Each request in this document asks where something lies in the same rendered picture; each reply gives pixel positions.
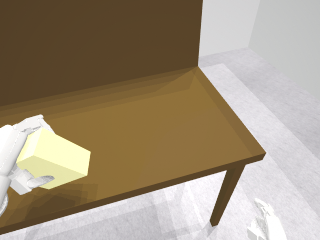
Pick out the robot left forearm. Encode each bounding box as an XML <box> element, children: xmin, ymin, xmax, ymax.
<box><xmin>0</xmin><ymin>174</ymin><xmax>12</xmax><ymax>217</ymax></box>

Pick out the table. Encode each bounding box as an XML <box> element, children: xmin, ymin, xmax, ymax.
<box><xmin>0</xmin><ymin>0</ymin><xmax>266</xmax><ymax>235</ymax></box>

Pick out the robot right hand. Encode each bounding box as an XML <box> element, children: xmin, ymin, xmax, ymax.
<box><xmin>247</xmin><ymin>198</ymin><xmax>287</xmax><ymax>240</ymax></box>

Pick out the sponge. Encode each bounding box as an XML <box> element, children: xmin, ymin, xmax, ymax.
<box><xmin>16</xmin><ymin>128</ymin><xmax>91</xmax><ymax>189</ymax></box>

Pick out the robot left hand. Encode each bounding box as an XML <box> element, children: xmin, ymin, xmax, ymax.
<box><xmin>0</xmin><ymin>114</ymin><xmax>55</xmax><ymax>195</ymax></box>

